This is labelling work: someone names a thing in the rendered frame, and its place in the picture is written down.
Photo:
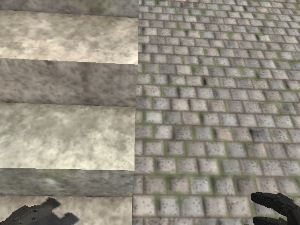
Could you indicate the stairs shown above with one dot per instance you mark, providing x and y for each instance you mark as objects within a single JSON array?
[{"x": 68, "y": 85}]

